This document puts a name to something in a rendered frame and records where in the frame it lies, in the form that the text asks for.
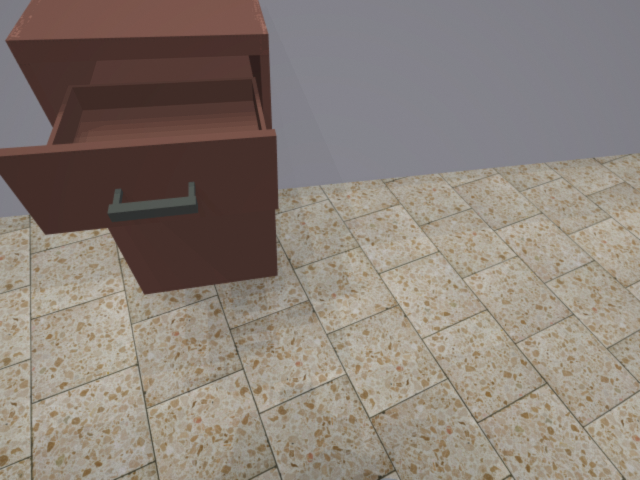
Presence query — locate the handle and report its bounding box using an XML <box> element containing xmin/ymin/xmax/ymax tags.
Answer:
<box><xmin>107</xmin><ymin>182</ymin><xmax>198</xmax><ymax>222</ymax></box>

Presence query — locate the drawer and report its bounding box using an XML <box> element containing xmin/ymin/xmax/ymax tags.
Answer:
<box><xmin>0</xmin><ymin>77</ymin><xmax>279</xmax><ymax>235</ymax></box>

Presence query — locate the cabinet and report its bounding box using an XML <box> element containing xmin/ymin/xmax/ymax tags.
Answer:
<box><xmin>5</xmin><ymin>0</ymin><xmax>278</xmax><ymax>295</ymax></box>

